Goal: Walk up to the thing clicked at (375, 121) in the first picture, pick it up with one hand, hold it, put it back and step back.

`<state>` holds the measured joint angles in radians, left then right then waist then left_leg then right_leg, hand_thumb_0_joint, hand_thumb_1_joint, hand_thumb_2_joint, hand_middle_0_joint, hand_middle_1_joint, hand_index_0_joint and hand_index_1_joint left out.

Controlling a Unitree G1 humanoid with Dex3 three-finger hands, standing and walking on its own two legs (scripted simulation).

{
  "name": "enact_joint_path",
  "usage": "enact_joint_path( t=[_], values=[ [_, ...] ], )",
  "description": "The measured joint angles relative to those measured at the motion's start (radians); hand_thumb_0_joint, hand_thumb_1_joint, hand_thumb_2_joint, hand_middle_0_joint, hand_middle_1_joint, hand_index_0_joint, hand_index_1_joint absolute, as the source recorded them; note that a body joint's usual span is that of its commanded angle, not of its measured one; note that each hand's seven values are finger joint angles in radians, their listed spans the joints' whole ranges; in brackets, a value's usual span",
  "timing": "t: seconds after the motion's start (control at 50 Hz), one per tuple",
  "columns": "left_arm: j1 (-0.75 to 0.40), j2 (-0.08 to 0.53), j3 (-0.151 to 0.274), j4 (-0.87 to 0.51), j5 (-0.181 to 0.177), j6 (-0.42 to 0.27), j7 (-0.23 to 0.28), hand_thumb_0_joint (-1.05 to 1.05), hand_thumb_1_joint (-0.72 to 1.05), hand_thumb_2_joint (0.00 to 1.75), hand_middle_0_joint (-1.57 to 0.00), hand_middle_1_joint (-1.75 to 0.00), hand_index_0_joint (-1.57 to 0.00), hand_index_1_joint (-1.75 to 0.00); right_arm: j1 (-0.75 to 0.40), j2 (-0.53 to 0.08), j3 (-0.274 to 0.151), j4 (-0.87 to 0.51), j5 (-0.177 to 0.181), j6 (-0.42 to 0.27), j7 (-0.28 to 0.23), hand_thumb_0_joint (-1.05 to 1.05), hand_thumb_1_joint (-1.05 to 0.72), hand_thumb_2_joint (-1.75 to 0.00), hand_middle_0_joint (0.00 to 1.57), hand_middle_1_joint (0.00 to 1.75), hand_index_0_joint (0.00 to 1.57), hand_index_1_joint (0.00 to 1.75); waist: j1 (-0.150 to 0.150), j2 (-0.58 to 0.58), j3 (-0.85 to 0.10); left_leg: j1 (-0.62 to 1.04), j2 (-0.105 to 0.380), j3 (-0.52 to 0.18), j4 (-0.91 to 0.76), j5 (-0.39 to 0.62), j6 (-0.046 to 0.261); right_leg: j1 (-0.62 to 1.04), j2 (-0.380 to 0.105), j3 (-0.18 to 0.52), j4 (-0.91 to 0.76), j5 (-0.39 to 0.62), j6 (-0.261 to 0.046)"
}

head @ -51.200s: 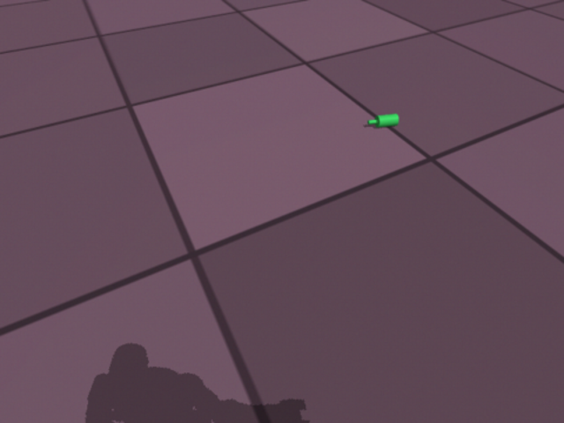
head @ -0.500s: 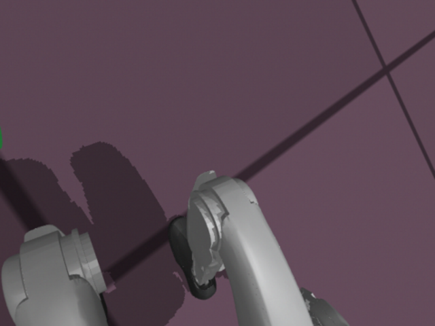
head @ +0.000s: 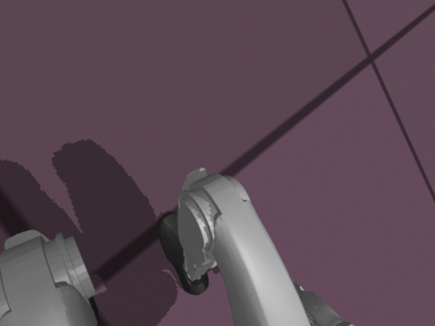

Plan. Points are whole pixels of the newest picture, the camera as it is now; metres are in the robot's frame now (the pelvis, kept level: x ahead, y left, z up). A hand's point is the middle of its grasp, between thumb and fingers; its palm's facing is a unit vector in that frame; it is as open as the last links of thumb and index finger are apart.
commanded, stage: rest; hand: left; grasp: from above
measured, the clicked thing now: out of the picture +0.49 +0.32 -0.27
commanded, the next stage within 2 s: open in 0.24 s
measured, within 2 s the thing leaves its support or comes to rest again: rests again in 0.36 s
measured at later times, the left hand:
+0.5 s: hand out of the picture +0.48 +0.29 -0.25, palm faces -0.48 -0.07 -0.88, open 10.1 cm
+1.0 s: hand out of the picture +0.48 +0.29 -0.25, palm faces -0.49 -0.08 -0.87, open 12.3 cm
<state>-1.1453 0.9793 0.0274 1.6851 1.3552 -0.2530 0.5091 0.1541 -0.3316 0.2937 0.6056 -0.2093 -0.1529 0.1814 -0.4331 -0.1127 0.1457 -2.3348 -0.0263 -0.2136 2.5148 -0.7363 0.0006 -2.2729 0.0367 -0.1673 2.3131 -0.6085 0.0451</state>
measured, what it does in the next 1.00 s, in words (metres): stands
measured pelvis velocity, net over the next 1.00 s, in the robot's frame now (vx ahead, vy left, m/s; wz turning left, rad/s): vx -0.01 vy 0.00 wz -0.03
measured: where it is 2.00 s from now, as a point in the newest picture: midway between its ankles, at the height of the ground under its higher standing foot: (142, 300)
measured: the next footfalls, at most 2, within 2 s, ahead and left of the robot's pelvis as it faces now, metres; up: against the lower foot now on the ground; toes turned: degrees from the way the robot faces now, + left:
none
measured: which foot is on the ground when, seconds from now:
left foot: down 0.00-1.00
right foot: down 0.00-1.00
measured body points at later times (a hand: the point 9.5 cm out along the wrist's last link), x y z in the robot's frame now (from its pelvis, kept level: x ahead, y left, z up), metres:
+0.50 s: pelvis +0.00 +0.00 +0.00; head +0.29 +0.12 +0.32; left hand +0.50 +0.29 -0.20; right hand +0.04 -0.25 -0.05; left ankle +0.06 +0.12 -0.28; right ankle +0.12 -0.12 -0.28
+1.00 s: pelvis -0.01 +0.00 +0.00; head +0.29 +0.13 +0.32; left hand +0.50 +0.29 -0.20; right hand +0.03 -0.25 -0.04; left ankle +0.06 +0.12 -0.28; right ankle +0.12 -0.12 -0.28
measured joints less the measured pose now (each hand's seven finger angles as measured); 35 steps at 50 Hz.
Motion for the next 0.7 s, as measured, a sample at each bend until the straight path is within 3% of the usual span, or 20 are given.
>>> enact_joint_path(
  t=[0.42, 0.7],
  values=[
    [-0.023, 0.035, -0.026, 0.040, -0.002, -0.004, 0.037, -0.01, 0.05, 0.41, -0.67, -0.52, -0.69, -0.50, -0.019, -0.015, 0.026, -0.001, -0.008, -0.029, 0.004, 0.00, -0.91, -0.90, 0.20, 0.30, 0.20, 0.30, -0.011, -0.018, 0.017, 0.002, 0.004, -0.012, 0.011, -0.004, 0.003, 0.006, 0.006, -0.010, -0.002, 0.004, 0.004],
    [-0.033, 0.057, -0.013, 0.021, -0.019, 0.010, 0.010, 0.00, -0.01, 0.57, -0.48, -0.64, -0.51, -0.62, -0.023, -0.026, 0.034, -0.025, -0.006, -0.028, 0.007, 0.00, -0.91, -0.90, 0.20, 0.30, 0.20, 0.30, -0.015, -0.016, 0.037, 0.002, 0.005, -0.017, 0.010, 0.004, 0.004, 0.009, 0.008, -0.014, -0.008, 0.013, 0.006]
  ],
)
